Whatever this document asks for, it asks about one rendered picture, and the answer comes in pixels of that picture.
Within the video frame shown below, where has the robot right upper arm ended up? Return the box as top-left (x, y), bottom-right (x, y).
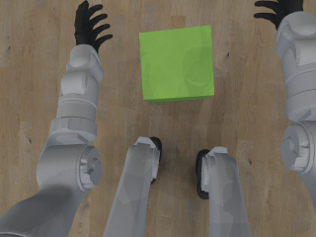
top-left (279, 120), bottom-right (316, 214)

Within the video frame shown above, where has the robot left upper arm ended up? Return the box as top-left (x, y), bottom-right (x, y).
top-left (0, 143), bottom-right (103, 237)

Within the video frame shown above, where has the right robot thigh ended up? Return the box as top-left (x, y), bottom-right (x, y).
top-left (201, 152), bottom-right (252, 237)

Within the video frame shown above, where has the robot left hand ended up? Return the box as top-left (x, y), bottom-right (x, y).
top-left (74, 0), bottom-right (113, 54)

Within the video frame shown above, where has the carton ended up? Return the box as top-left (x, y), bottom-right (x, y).
top-left (139, 25), bottom-right (214, 103)

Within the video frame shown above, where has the right robot forearm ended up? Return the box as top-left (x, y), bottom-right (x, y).
top-left (275, 11), bottom-right (316, 122)

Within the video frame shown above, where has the robot right hand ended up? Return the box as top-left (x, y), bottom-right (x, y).
top-left (253, 0), bottom-right (304, 30)

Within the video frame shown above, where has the left robot forearm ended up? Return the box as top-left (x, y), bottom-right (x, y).
top-left (36, 43), bottom-right (105, 184)

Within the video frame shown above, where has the right robot foot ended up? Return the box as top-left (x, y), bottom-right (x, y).
top-left (196, 149), bottom-right (209, 199)

